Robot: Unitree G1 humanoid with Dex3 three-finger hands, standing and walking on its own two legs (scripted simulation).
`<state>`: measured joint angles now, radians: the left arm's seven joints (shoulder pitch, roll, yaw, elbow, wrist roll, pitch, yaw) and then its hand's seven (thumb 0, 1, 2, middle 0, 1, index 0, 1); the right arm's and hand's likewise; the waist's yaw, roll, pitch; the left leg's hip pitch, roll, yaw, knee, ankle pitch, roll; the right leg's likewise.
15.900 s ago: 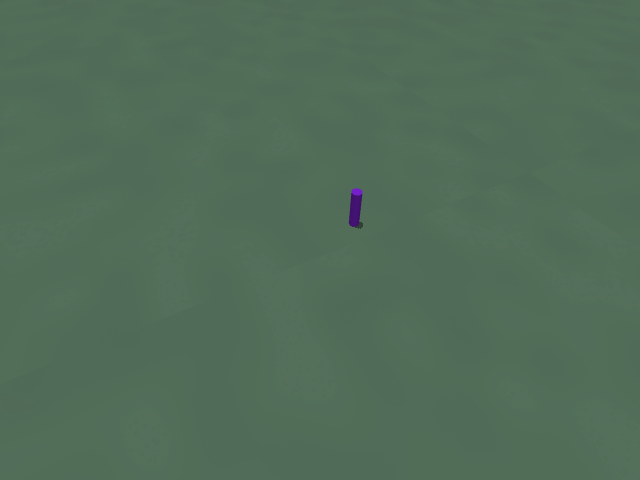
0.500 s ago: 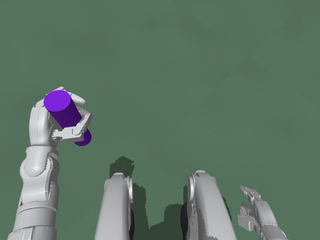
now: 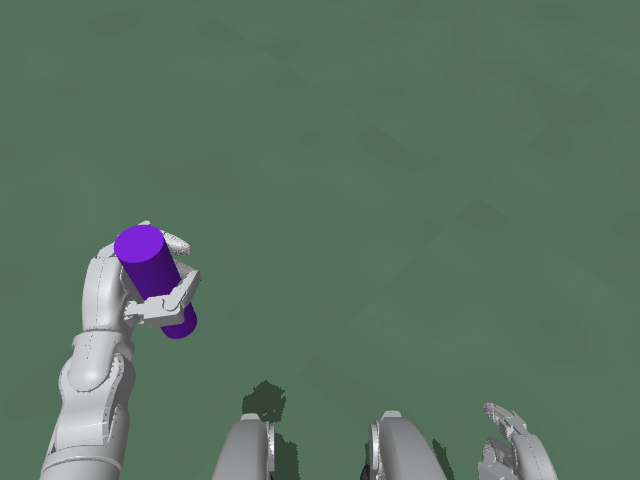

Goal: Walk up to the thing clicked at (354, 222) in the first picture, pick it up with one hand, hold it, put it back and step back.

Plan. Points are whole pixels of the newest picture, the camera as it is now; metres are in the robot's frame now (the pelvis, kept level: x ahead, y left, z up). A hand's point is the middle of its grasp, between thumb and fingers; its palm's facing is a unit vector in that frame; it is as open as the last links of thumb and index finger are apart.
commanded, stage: lift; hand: left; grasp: from the side
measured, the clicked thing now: (162, 289) +0.35 +0.20 +0.02
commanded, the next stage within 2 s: hold in 0.82 s
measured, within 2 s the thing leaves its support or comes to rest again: neither
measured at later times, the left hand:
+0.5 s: hand (163, 249) +0.35 +0.17 +0.11, palm faces +0.05 -1.00 -0.01, open 6.2 cm
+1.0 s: hand (161, 231) +0.36 +0.17 +0.14, palm faces +0.03 -1.00 +0.00, open 6.2 cm
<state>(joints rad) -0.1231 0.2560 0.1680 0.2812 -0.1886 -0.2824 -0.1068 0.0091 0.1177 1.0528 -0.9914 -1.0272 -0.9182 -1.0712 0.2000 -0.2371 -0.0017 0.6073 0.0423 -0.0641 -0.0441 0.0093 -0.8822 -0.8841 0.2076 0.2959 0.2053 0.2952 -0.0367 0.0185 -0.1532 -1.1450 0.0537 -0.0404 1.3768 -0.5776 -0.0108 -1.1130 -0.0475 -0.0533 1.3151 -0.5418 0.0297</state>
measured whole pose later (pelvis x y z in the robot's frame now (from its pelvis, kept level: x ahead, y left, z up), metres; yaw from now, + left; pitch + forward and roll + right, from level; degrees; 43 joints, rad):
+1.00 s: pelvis +0.03 -0.01 +0.08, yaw +0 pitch +8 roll -1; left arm -0.12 0.21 0.17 0.41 -0.19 -0.34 -0.15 0.01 0.12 1.05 -0.98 -1.04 -0.91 -1.08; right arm 0.24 -0.22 0.00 0.64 0.01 -0.03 -0.04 0.01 -0.88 -0.89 0.21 0.30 0.20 0.30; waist -0.03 0.01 -0.06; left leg -0.63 0.06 0.00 0.94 -0.45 -0.02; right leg -0.62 -0.04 -0.04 0.90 -0.42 0.02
